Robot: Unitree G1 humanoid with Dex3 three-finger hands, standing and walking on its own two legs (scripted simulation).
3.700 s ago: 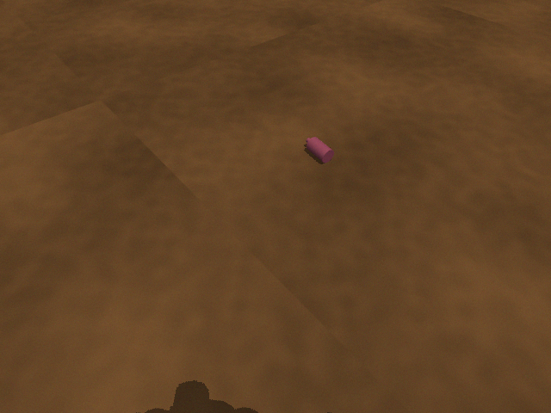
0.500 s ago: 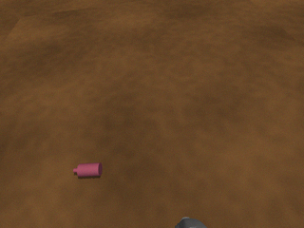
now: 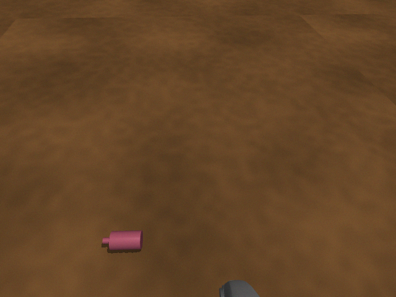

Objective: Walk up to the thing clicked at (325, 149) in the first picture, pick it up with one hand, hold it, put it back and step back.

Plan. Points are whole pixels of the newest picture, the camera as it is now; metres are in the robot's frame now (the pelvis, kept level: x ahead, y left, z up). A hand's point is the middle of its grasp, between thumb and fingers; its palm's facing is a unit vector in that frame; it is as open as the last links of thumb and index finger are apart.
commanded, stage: walk up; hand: left
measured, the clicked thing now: (122, 240) +0.51 +0.31 -0.69
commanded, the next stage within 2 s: none
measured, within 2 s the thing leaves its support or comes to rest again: neither
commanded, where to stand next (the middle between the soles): +0.11 +0.00 m, yaw -1 degrees
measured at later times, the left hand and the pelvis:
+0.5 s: hand (70, 290) +0.19 +0.27 -0.14, palm faces -0.08 -0.93 -0.35, open 7.3 cm; pelvis +0.04 +0.03 +0.00, yaw -3 degrees
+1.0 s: hand out of the picture +0.11 +0.24 -0.12, palm faces -0.05 -0.93 -0.36, open 7.3 cm; pelvis +0.02 -0.01 +0.03, yaw -2 degrees
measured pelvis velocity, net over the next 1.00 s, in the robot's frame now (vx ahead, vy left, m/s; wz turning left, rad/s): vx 0.02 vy -0.01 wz -0.03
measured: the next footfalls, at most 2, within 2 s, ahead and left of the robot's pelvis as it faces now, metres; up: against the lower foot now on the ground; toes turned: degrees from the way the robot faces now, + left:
right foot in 0.24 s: +0.15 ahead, -0.09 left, +0.00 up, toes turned -3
right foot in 0.68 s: +0.07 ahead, -0.14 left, +0.00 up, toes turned -5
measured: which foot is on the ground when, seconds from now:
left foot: down 0.00-1.00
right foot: up 0.00-0.22, down 0.24-0.48, up 0.50-0.66, down 0.68-1.00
